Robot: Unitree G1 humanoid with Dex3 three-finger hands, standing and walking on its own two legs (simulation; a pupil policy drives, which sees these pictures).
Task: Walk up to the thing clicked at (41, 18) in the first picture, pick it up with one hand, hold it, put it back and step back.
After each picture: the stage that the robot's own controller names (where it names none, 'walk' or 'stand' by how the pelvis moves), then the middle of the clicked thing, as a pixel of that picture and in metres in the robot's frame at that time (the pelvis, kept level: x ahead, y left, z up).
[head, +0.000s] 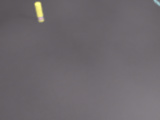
stand; (39, 12) +1.92 +0.55 -0.65
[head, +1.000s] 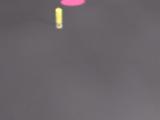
walk; (59, 18) +1.83 +0.24 -0.63
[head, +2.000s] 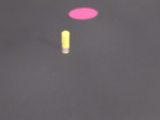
walk; (65, 42) +1.24 +0.11 -0.64
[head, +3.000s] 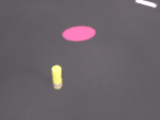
walk; (57, 77) +0.80 +0.17 -0.64
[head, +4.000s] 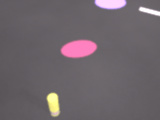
walk; (53, 105) +0.58 +0.17 -0.64
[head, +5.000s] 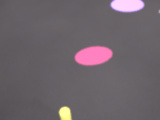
stand; (66, 119) +0.47 +0.14 -0.63
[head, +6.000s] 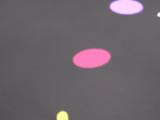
stand; out of the picture +0.44 +0.13 -0.66
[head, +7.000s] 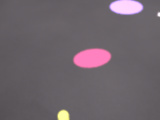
stand; out of the picture +0.45 +0.13 -0.66
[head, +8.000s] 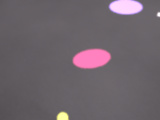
stand; out of the picture +0.43 +0.13 -0.66
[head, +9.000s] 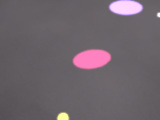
stand; out of the picture +0.43 +0.13 -0.66
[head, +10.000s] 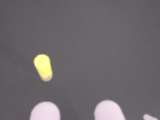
go down; (44, 69) +0.49 +0.16 -0.41
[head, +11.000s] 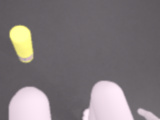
go down; (23, 46) +0.51 +0.20 -0.28
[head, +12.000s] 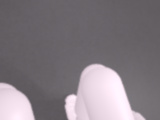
close in; out of the picture +0.50 +0.24 -0.19
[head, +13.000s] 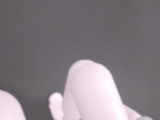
close; out of the picture +0.49 +0.27 -0.17
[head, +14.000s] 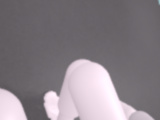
lift; out of the picture +0.47 +0.26 -0.18
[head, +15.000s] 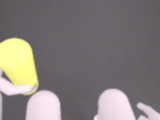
lift; (22, 73) +0.35 +0.19 -0.02
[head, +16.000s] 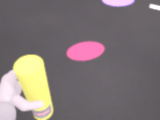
hold; (37, 92) +0.30 +0.15 +0.05
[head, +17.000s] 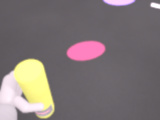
hold; (38, 93) +0.30 +0.15 +0.05
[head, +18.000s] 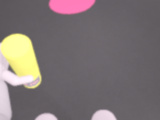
crouch; (25, 66) +0.40 +0.16 -0.03
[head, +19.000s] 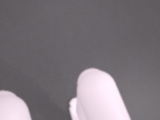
lower; out of the picture +0.52 +0.23 -0.07
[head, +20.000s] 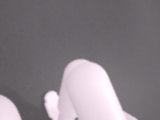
lower; out of the picture +0.47 +0.28 -0.17
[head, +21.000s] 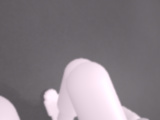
lower; out of the picture +0.48 +0.29 -0.17
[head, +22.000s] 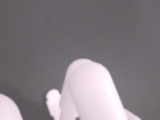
lower; out of the picture +0.47 +0.28 -0.17
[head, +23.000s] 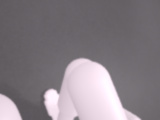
lower; out of the picture +0.47 +0.29 -0.18
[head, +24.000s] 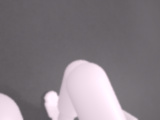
open; out of the picture +0.48 +0.27 -0.18
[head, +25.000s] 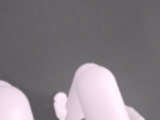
stand; out of the picture +0.48 +0.25 -0.19
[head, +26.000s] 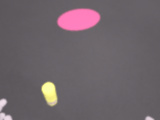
stand; (50, 95) +0.46 +0.15 -0.51
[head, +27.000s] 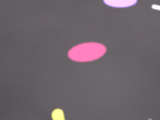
stand; out of the picture +0.44 +0.15 -0.60
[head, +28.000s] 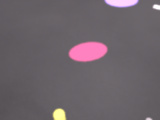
stand; out of the picture +0.43 +0.14 -0.60
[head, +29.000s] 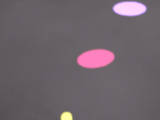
stand; out of the picture +0.45 +0.13 -0.65
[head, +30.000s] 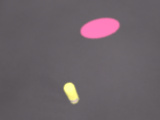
walk; (71, 93) +0.52 +0.17 -0.64
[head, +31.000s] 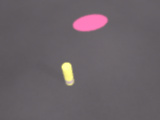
walk; (68, 74) +0.75 +0.14 -0.64
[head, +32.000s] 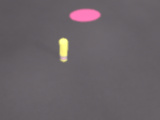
stand; (63, 50) +1.07 +0.13 -0.64
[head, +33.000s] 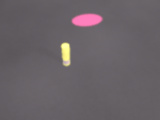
stand; (66, 55) +1.08 +0.15 -0.64
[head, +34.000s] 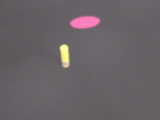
stand; (65, 56) +1.11 +0.15 -0.66
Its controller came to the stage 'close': yes
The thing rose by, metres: 0.68
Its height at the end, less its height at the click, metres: +0.00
